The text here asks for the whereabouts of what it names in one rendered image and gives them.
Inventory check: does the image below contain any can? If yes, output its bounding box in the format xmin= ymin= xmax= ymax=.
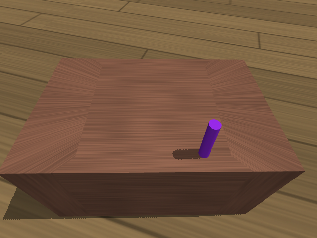
xmin=198 ymin=119 xmax=222 ymax=158

